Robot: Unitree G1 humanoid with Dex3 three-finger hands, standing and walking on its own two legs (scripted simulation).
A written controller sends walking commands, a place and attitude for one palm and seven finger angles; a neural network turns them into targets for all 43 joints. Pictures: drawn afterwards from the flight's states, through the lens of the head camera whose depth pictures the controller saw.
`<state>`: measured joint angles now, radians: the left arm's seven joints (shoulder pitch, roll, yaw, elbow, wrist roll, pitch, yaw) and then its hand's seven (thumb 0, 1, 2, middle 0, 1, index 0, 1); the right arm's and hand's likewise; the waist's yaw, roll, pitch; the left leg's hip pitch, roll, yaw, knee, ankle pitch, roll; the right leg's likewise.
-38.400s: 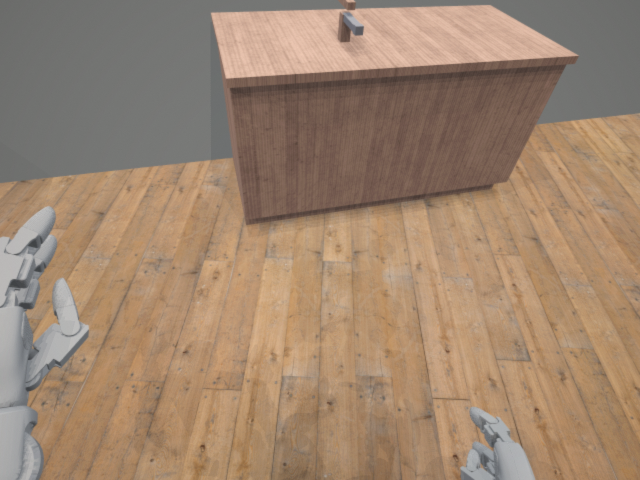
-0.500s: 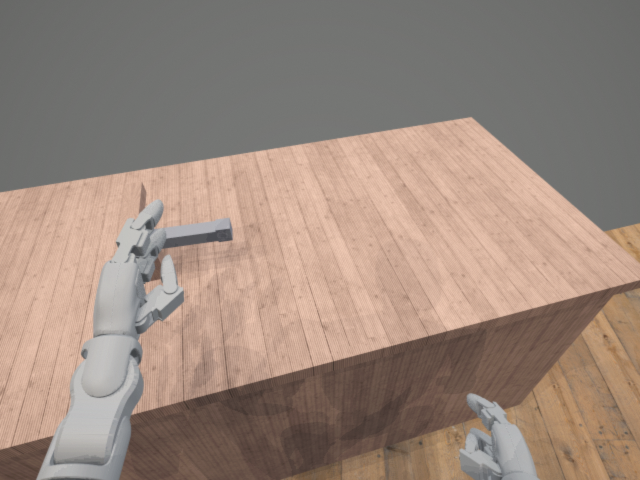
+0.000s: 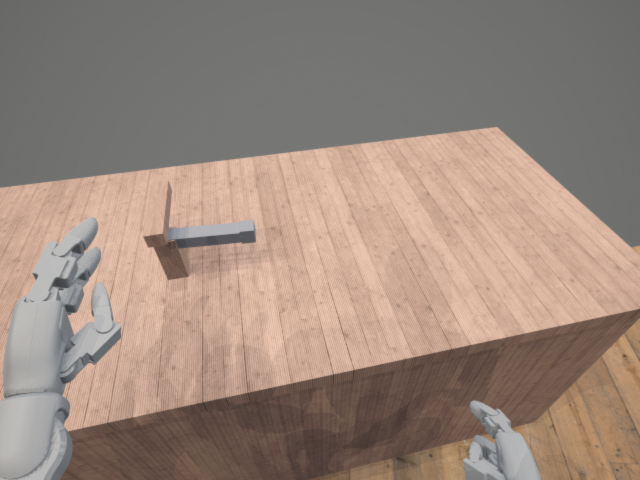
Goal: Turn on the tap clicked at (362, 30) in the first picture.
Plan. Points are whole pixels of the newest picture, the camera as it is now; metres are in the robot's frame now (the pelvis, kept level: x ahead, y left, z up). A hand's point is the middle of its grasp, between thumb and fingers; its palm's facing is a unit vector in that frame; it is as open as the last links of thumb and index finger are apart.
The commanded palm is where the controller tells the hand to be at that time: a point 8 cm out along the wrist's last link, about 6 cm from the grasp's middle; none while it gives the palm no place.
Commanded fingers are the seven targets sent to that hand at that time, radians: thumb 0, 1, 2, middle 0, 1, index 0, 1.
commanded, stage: draw the hand back beside the body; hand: left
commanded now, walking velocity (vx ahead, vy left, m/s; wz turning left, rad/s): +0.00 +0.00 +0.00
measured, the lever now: (247, 231) +0.49 +0.19 +0.02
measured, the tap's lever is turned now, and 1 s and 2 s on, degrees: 85 85 85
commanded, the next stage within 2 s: step back with the hand held close in 0.30 s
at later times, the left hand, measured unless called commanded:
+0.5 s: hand (98, 334) +0.19 +0.24 +0.17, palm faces +0.40 -0.85 -0.34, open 7.4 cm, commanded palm +0.15 +0.27 +0.17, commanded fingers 0.00 0.90 0.90 -0.20 -0.30 -0.20 -0.30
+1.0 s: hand (43, 387) +0.14 +0.26 +0.15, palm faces +0.38 -0.81 -0.44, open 7.4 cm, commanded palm +0.09 +0.30 +0.17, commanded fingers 0.00 0.90 0.90 -0.20 -0.30 -0.20 -0.30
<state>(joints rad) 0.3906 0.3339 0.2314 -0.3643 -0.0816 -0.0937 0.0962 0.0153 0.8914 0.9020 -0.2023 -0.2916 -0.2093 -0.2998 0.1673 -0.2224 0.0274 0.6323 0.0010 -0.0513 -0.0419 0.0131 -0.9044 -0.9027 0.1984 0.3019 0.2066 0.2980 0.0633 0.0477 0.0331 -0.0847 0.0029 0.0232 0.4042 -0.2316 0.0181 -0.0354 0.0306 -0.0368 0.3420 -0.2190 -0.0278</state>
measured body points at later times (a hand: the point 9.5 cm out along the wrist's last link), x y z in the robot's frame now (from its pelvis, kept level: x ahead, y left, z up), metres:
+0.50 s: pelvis -0.01 -0.01 +0.00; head -0.03 -0.02 +0.45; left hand +0.16 +0.28 +0.19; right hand +0.19 -0.22 -0.08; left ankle +0.00 +0.10 -0.74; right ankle -0.01 -0.10 -0.75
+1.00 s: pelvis -0.07 +0.02 -0.01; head -0.05 +0.02 +0.43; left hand +0.12 +0.31 +0.18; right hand +0.10 -0.22 -0.10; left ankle +0.00 +0.10 -0.75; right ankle -0.01 -0.10 -0.74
